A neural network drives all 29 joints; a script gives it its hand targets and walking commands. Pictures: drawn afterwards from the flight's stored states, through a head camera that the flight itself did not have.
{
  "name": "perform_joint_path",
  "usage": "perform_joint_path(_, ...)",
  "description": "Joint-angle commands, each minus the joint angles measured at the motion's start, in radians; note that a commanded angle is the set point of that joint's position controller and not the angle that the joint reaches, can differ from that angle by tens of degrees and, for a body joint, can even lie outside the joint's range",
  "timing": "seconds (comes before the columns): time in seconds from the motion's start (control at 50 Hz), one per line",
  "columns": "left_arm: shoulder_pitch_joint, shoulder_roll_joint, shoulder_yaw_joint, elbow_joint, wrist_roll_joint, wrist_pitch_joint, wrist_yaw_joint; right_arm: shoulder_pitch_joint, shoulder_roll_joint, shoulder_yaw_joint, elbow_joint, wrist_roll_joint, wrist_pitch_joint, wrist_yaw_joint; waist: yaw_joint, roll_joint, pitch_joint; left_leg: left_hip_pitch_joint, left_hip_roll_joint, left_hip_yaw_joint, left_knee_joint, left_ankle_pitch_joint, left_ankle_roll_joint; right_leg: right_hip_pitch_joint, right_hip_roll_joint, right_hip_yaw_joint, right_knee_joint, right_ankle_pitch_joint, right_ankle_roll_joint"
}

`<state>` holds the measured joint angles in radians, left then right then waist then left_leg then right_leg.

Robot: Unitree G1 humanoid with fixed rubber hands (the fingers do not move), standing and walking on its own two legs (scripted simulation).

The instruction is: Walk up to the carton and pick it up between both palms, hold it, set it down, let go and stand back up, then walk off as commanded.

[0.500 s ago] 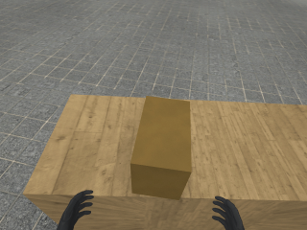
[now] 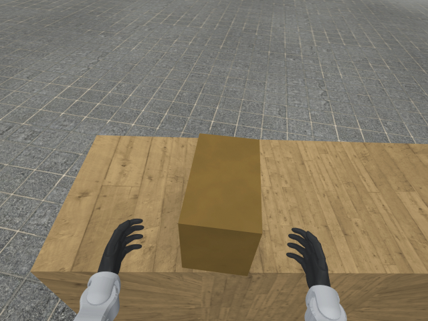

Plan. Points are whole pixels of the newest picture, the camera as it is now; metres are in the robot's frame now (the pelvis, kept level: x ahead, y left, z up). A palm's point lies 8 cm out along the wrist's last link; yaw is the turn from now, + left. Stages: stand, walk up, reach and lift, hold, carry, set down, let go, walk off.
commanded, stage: reach and lift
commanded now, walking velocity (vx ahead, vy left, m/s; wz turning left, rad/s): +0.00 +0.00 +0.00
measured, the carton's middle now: (222, 201) +0.44 -0.02 -0.08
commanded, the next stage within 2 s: none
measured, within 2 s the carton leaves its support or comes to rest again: neither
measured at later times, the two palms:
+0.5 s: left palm (128, 221) +0.32 +0.18 +0.01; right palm (306, 234) +0.30 -0.19 +0.00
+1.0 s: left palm (142, 180) +0.39 +0.16 +0.05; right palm (309, 195) +0.37 -0.20 +0.04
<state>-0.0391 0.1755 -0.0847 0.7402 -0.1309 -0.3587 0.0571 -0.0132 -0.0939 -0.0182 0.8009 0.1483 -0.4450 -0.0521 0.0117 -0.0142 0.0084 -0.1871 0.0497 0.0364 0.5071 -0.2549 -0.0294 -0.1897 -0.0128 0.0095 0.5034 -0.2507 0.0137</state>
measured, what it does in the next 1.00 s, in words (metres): stands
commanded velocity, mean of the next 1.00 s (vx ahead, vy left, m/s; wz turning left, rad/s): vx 0.00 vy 0.00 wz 0.00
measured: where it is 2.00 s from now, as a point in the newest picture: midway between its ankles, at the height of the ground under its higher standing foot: outside the picture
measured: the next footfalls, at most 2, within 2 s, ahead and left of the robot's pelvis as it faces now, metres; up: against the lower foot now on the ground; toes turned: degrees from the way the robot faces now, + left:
none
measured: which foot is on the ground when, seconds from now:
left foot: down 0.00-1.00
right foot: down 0.00-1.00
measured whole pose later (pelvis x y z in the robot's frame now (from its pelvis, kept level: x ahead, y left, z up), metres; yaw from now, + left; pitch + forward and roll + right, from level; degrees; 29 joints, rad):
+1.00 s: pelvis +0.00 +0.00 -0.01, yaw +0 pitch +9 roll -1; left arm -0.76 0.17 -0.04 1.29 -0.21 -0.29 0.06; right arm -0.68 -0.17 0.04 1.18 0.29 -0.27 -0.11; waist -0.05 0.02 -0.14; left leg -0.49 0.07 0.01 0.57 -0.24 -0.03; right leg -0.46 0.01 -0.01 0.51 -0.21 0.01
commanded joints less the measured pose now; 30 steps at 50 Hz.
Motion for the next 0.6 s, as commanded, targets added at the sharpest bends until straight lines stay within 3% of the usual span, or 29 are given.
perform_joint_path(0.0, -0.234, 0.067, 0.028, -0.141, -0.002, -0.025, -0.001, -0.277, -0.047, -0.008, -0.156, -0.001, -0.024, -0.008, 0.008, 0.019, -0.141, 0.028, -0.042, 0.005, -0.077, 0.088, -0.005, -0.012, 0.034, -0.007, -0.105, 0.032, -0.03)
perform_joint_path(0.02, -0.225, 0.072, 0.021, -0.128, -0.024, -0.026, -0.005, -0.266, -0.03, -0.005, -0.156, 0.016, -0.018, -0.011, -0.009, 0.022, -0.135, 0.015, -0.049, 0.018, -0.08, 0.07, -0.006, 0.005, 0.026, -0.001, -0.118, 0.03, -0.023)
perform_joint_path(0.04, -0.241, 0.085, 0.058, -0.116, 0.009, -0.031, -0.003, -0.238, -0.057, 0.009, -0.139, -0.006, -0.017, -0.017, -0.006, 0.008, -0.163, 0.04, -0.052, 0.022, -0.076, 0.104, -0.004, 0.023, 0.026, 0.0, -0.105, 0.068, -0.012)
perform_joint_path(0.06, -0.309, 0.086, 0.048, -0.105, -0.011, -0.031, -0.002, -0.307, -0.047, -0.009, -0.139, -0.004, -0.012, -0.018, -0.019, 0.004, -0.159, 0.015, -0.051, 0.005, -0.074, 0.091, 0.003, 0.009, 0.024, 0.008, -0.102, 0.06, -0.015)
perform_joint_path(0.1, -0.376, 0.098, 0.055, -0.081, 0.016, -0.022, -0.001, -0.338, -0.052, -0.032, -0.043, -0.028, 0.01, -0.019, -0.044, 0.055, -0.115, -0.012, -0.051, 0.007, -0.081, 0.01, -0.004, -0.035, 0.021, -0.009, -0.102, -0.014, -0.019)
perform_joint_path(0.12, -0.371, 0.084, 0.04, -0.186, 0.002, -0.037, 0.017, -0.365, -0.049, 0.001, -0.104, 0.024, -0.005, -0.013, -0.01, 0.095, -0.217, 0.052, -0.037, -0.002, -0.066, 0.108, -0.018, -0.006, 0.028, -0.012, -0.092, 0.055, -0.029)
perform_joint_path(0.14, -0.286, 0.07, 0.029, -0.184, -0.026, -0.036, 0.015, -0.302, -0.049, -0.011, -0.116, 0.032, -0.008, -0.015, -0.025, 0.057, -0.23, 0.09, -0.033, 0.002, -0.055, 0.178, -0.022, 0.007, 0.037, -0.018, -0.097, 0.125, -0.023)
perform_joint_path(0.16, -0.312, 0.083, 0.042, -0.153, -0.027, -0.033, 0.008, -0.337, -0.061, -0.014, -0.15, 0.027, -0.012, -0.018, -0.02, 0.021, -0.277, 0.069, -0.044, 0.001, -0.054, 0.185, -0.015, 0.023, 0.041, -0.019, -0.097, 0.149, -0.014)
perform_joint_path(0.2, -0.401, 0.078, 0.024, -0.111, -0.019, -0.027, 0.003, -0.421, -0.068, -0.05, -0.108, -0.008, -0.006, -0.035, -0.062, 0.023, -0.284, 0.044, -0.053, 0.004, -0.048, 0.17, -0.005, 0.031, 0.037, -0.014, -0.097, 0.159, -0.008)
perform_joint_path(0.22, -0.412, 0.104, 0.056, -0.014, -0.034, -0.014, -0.008, -0.456, -0.055, -0.001, -0.109, 0.011, 0.01, -0.039, -0.031, -0.025, -0.22, -0.02, -0.058, 0.019, -0.053, 0.11, 0.011, 0.026, 0.024, 0.004, -0.089, 0.141, 0.004)
perform_joint_path(0.24, -0.469, 0.118, 0.065, -0.003, -0.035, -0.019, -0.012, -0.458, -0.047, -0.025, -0.065, -0.008, 0.026, -0.045, -0.056, -0.023, -0.239, -0.051, -0.054, 0.012, -0.055, 0.084, 0.01, 0.039, 0.025, 0.001, -0.085, 0.118, 0.001)
perform_joint_path(0.26, -0.453, 0.098, 0.077, -0.016, -0.001, -0.028, -0.009, -0.421, -0.041, 0.008, -0.035, 0.009, 0.02, -0.042, -0.03, 0.025, -0.259, -0.015, -0.054, 0.007, -0.046, 0.12, 0.001, 0.042, 0.023, -0.007, -0.08, 0.144, 0.002)
perform_joint_path(0.28, -0.49, 0.075, 0.054, -0.059, -0.015, -0.035, 0.002, -0.499, -0.046, -0.007, -0.057, 0.036, 0.004, -0.031, -0.038, 0.051, -0.29, 0.037, -0.043, -0.002, -0.038, 0.159, -0.008, -0.014, 0.033, -0.016, -0.079, 0.142, -0.005)
perform_joint_path(0.3, -0.386, 0.066, 0.065, -0.07, -0.008, -0.032, 0.006, -0.414, -0.062, 0.026, -0.112, 0.051, -0.011, -0.032, -0.016, 0.042, -0.33, 0.069, -0.043, 0.0, -0.027, 0.243, -0.009, 0.053, 0.038, -0.015, -0.07, 0.247, -0.004)
perform_joint_path(0.32, -0.41, 0.071, 0.067, 0.005, -0.013, -0.015, -0.009, -0.452, -0.058, 0.018, -0.039, 0.041, 0.001, -0.042, -0.047, 0.014, -0.278, 0.032, -0.052, 0.0, -0.026, 0.218, -0.005, 0.049, 0.038, -0.009, -0.069, 0.269, 0.003)
perform_joint_path(0.34, -0.475, 0.062, 0.066, 0.084, -0.002, -0.008, -0.024, -0.512, -0.048, 0.018, 0.009, 0.028, 0.011, -0.046, -0.05, 0.023, -0.259, 0.007, -0.057, 0.0, -0.033, 0.2, -0.007, 0.034, 0.03, -0.004, -0.084, 0.246, 0.008)
perform_joint_path(0.36, -0.434, 0.06, 0.075, 0.037, 0.008, -0.01, -0.022, -0.47, -0.041, 0.043, -0.02, 0.048, 0.008, -0.046, -0.04, 0.046, -0.252, 0.017, -0.058, -0.002, -0.04, 0.228, -0.009, 0.067, 0.032, 0.007, -0.078, 0.298, 0.008)
perform_joint_path(0.38, -0.478, 0.063, 0.096, -0.003, 0.008, -0.024, -0.023, -0.495, -0.047, 0.012, -0.033, 0.032, -0.003, -0.055, -0.037, 0.023, -0.334, 0.017, -0.059, -0.005, -0.029, 0.264, -0.011, 0.071, 0.04, 0.0, -0.075, 0.307, 0.011)
perform_joint_path(0.4, -0.537, 0.076, 0.105, 0.054, 0.013, -0.02, -0.03, -0.544, -0.057, 0.002, -0.004, 0.014, -0.001, -0.06, -0.042, 0.008, -0.33, 0.011, -0.056, -0.008, -0.018, 0.246, -0.006, 0.047, 0.035, -0.005, -0.065, 0.314, 0.013)
perform_joint_path(0.42, -0.534, 0.087, 0.111, 0.007, 0.013, -0.028, -0.029, -0.521, -0.059, 0.018, 0.007, 0.046, -0.002, -0.062, -0.051, 0.026, -0.357, 0.048, -0.056, 0.002, -0.01, 0.28, -0.009, 0.045, 0.042, -0.007, -0.076, 0.34, 0.016)
perform_joint_path(0.44, -0.589, 0.087, 0.101, -0.02, 0.019, -0.03, -0.015, -0.581, -0.094, -0.006, 0.003, 0.054, -0.011, -0.053, -0.045, 0.065, -0.374, 0.07, -0.045, -0.009, -0.016, 0.258, -0.019, -0.002, 0.049, -0.021, -0.078, 0.266, 0.0)
perform_joint_path(0.46, -0.559, 0.063, 0.08, -0.045, -0.011, -0.029, -0.013, -0.555, -0.077, -0.001, -0.033, 0.054, -0.015, -0.05, -0.048, 0.065, -0.412, 0.094, -0.043, -0.005, -0.007, 0.333, -0.027, 0.004, 0.052, -0.029, -0.076, 0.322, -0.009)
perform_joint_path(0.48, -0.61, 0.075, 0.081, -0.008, -0.013, -0.03, -0.01, -0.617, -0.094, -0.004, 0.007, 0.054, -0.007, -0.043, -0.051, 0.076, -0.402, 0.061, -0.045, -0.006, -0.003, 0.313, -0.026, -0.014, 0.053, -0.025, -0.079, 0.284, -0.009)
perform_joint_path(0.5, -0.577, 0.052, 0.083, 0.046, 0.002, -0.02, -0.016, -0.589, -0.101, 0.006, 0.02, 0.06, -0.005, -0.048, -0.047, 0.046, -0.375, 0.062, -0.051, -0.002, -0.005, 0.31, -0.024, 0.004, 0.052, -0.021, -0.077, 0.307, -0.001)
perform_joint_path(0.54, -0.684, 0.073, 0.088, 0.082, 0.008, -0.011, -0.004, -0.676, -0.11, -0.008, 0.053, 0.057, 0.017, -0.045, -0.057, 0.063, -0.377, 0.043, -0.049, -0.008, -0.017, 0.23, -0.025, -0.059, 0.058, -0.035, -0.095, 0.185, -0.01)
perform_joint_path(0.56, -0.686, 0.065, 0.079, 0.083, -0.007, -0.006, -0.004, -0.698, -0.127, -0.006, 0.031, 0.054, 0.012, -0.041, -0.048, 0.064, -0.403, 0.054, -0.045, -0.014, -0.008, 0.243, -0.022, -0.063, 0.059, -0.034, -0.085, 0.203, -0.009)
perform_joint_path(0.58, -0.676, 0.043, 0.076, 0.122, 0.004, -0.006, 0.007, -0.669, -0.112, -0.021, 0.091, 0.064, 0.02, -0.039, -0.056, 0.077, -0.381, 0.061, -0.042, -0.011, -0.017, 0.232, -0.027, -0.077, 0.059, -0.034, -0.093, 0.188, -0.013)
